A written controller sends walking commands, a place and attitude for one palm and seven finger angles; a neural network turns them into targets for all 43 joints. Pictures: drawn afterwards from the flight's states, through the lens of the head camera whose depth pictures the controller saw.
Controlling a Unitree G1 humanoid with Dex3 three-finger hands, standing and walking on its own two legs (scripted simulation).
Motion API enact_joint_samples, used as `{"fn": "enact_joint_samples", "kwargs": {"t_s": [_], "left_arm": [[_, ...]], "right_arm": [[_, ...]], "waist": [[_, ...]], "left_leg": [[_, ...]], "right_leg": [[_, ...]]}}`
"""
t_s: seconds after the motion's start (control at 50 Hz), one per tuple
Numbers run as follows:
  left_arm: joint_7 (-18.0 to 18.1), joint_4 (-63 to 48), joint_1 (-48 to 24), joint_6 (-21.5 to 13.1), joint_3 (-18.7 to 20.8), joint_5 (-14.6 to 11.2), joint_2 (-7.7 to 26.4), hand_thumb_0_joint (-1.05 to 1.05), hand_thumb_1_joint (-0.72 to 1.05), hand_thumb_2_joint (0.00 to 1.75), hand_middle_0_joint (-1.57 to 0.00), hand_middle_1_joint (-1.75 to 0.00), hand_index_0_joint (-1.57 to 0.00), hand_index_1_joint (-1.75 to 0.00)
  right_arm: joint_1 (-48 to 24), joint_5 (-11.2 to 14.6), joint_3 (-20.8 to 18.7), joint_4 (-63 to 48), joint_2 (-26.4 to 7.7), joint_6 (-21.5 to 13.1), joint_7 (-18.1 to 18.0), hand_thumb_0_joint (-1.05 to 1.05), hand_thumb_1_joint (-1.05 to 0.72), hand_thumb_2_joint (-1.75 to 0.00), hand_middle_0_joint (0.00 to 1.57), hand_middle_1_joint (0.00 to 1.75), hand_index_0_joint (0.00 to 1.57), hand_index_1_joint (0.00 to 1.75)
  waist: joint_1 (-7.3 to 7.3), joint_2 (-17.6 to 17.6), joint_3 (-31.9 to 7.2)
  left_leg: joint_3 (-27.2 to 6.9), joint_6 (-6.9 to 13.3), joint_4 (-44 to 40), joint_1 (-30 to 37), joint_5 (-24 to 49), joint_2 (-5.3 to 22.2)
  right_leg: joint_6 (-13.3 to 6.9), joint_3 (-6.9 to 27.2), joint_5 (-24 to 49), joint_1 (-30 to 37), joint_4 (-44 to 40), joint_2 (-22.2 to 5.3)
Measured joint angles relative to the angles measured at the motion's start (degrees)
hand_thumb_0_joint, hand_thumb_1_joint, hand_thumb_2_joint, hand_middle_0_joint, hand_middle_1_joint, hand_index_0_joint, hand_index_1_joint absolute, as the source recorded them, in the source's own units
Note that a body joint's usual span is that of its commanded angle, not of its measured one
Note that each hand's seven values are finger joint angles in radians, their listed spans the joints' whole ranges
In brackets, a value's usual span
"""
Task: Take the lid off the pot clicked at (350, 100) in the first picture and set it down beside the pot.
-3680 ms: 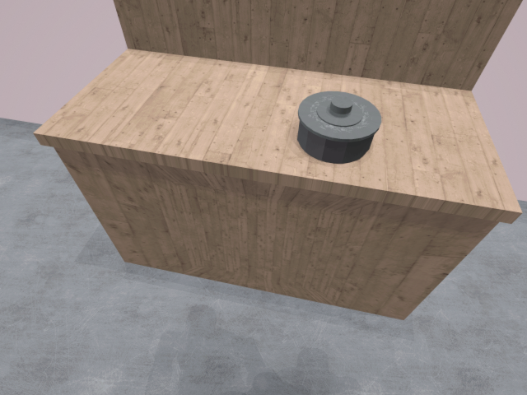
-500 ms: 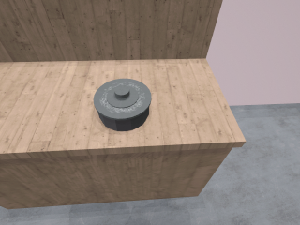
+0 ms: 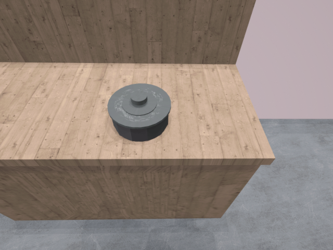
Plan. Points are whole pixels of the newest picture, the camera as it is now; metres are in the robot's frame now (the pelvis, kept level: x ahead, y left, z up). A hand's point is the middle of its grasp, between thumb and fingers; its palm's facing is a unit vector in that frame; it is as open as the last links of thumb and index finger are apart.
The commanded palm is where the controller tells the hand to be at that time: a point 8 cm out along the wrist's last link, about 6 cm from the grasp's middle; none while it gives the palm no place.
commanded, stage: look again from close up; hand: left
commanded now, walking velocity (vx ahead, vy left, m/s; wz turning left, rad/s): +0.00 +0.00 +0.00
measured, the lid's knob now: (139, 97) +0.53 +0.13 +0.05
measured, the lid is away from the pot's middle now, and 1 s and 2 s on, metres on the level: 0.00 0.00 0.00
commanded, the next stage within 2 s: shuffle to correct the standing spot in 0.96 s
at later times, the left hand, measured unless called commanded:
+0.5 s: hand out of the picture +0.01 +0.21 -0.17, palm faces +0.01 -0.97 -0.25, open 7.4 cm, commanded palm none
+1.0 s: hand out of the picture -0.04 +0.20 -0.18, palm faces +0.00 -0.98 -0.21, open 7.4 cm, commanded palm none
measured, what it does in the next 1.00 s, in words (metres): stands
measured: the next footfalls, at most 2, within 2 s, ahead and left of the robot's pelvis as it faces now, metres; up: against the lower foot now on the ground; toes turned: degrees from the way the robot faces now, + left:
right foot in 1.92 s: +0.14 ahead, -0.17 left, +0.00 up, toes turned +0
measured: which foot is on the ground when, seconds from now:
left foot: down 0.00-1.00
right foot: down 0.00-1.00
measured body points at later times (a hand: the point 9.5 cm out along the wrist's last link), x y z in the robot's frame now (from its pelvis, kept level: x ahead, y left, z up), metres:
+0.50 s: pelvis -0.03 +0.02 +0.00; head -0.02 +0.00 +0.45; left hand +0.01 +0.26 -0.15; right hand -0.01 -0.20 -0.17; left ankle -0.03 +0.13 -0.74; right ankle -0.01 -0.10 -0.74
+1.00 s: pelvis -0.03 +0.03 +0.00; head -0.02 +0.02 +0.45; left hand -0.04 +0.25 -0.16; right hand -0.03 -0.19 -0.17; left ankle -0.03 +0.13 -0.74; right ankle -0.01 -0.10 -0.74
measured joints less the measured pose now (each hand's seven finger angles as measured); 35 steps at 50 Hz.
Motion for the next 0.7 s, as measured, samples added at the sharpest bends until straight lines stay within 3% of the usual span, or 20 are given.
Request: {"fn": "enact_joint_samples", "kwargs": {"t_s": [0.22,0.7], "left_arm": [[0.35,-2.44,-1.45,-0.07,0.22,-0.11,0.60,0.00,0.91,0.90,-0.20,-0.30,-0.20,-0.30],[0.09,-2.57,-2.31,0.78,0.19,0.25,1.23,0.00,0.91,0.90,-0.20,-0.30,-0.20,-0.30]], "right_arm": [[-0.47,0.04,-0.92,-2.50,-1.51,0.74,0.60,0.01,-0.93,-0.90,0.19,0.30,0.20,0.30],[0.96,0.11,0.08,-0.20,-0.35,0.45,1.18,0.01,-0.92,-0.90,0.19,0.30,0.20,0.30]], "waist": [[-0.84,2.95,-0.73],[-0.73,1.71,0.27]], "left_leg": [[-0.09,0.69,3.76,-2.30,-0.99,-0.36],[1.39,2.30,2.43,-3.15,1.28,-2.27]], "right_leg": [[0.69,-0.08,-0.12,-1.48,2.11,-0.40],[2.35,1.46,1.53,-3.41,2.59,-2.26]]}}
